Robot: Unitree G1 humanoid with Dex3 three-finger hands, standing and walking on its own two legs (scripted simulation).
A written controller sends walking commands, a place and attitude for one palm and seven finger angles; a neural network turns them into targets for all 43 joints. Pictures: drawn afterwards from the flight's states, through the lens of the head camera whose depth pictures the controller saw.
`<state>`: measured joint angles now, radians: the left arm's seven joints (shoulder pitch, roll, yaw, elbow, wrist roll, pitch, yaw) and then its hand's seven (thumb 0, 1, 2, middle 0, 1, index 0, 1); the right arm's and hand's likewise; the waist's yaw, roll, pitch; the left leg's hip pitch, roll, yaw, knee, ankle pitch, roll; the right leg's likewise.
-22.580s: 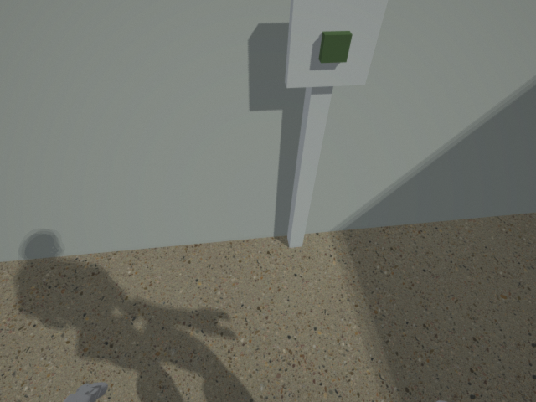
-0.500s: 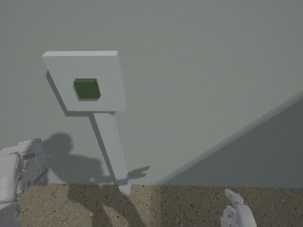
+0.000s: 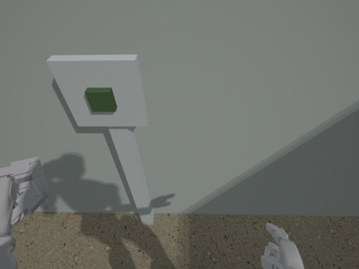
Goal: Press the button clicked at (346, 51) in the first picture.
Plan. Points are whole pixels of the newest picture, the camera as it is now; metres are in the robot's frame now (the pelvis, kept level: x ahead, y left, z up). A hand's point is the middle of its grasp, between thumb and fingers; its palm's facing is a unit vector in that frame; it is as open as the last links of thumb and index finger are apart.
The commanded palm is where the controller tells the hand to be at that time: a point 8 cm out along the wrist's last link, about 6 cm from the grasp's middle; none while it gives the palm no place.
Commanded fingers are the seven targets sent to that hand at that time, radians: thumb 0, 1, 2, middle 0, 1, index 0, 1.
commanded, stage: step back with the hand held close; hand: left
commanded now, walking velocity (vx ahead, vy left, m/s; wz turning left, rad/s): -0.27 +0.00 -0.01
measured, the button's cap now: (102, 99) +0.48 +0.26 +0.14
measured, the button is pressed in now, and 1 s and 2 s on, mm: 0 0 0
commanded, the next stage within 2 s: stop stepping back and stand still in 0.94 s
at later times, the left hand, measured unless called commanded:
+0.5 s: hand (6, 241) +0.12 +0.27 +0.15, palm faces +0.34 -0.81 -0.48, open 3.1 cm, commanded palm +0.05 +0.31 +0.17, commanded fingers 0.00 0.90 0.90 -1.30 -1.50 -1.30 -1.50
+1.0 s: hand out of the picture +0.02 +0.28 +0.17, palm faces +0.38 -0.84 -0.38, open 3.1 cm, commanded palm -0.04 +0.32 +0.17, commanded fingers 0.00 0.90 0.90 -1.30 -1.50 -1.30 -1.50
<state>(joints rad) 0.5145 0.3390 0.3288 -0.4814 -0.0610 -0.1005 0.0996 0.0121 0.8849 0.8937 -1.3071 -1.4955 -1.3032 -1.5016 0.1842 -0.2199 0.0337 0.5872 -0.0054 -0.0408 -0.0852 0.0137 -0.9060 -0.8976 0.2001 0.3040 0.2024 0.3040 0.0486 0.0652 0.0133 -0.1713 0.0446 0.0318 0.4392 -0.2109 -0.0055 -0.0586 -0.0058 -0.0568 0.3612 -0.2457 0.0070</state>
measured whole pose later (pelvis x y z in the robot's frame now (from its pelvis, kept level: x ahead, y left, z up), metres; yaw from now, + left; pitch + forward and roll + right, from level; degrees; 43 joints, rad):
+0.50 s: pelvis -0.08 +0.03 -0.01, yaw +0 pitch -1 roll -2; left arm 0.63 0.41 0.39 -0.60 -0.04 -0.19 0.13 0.01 0.89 0.89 -1.30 -1.50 -1.30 -1.50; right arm 0.19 -0.21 0.01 0.50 0.01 -0.02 -0.08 0.01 -0.91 -0.90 0.20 0.30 0.20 0.30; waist 0.00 0.01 0.05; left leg -0.40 0.03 0.05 0.55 -0.15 0.04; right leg -0.31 -0.03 -0.03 0.52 -0.20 0.04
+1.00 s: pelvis -0.18 +0.04 -0.01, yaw -1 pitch +2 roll -5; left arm 0.58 0.39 0.39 -0.65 -0.04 -0.23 0.16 0.01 0.89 0.89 -1.31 -1.50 -1.30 -1.50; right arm 0.20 -0.14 0.02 0.60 -0.02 -0.12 -0.03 0.01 -0.90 -0.90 0.20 0.30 0.20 0.30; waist 0.00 0.00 -0.01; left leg -0.47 0.07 0.03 0.43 0.00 0.05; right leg -0.30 0.07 -0.02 0.87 -0.52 0.01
